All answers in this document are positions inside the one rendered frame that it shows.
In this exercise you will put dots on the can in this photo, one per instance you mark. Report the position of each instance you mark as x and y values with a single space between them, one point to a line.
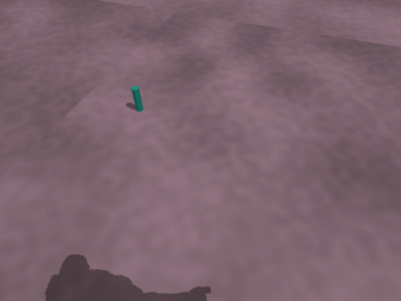
137 98

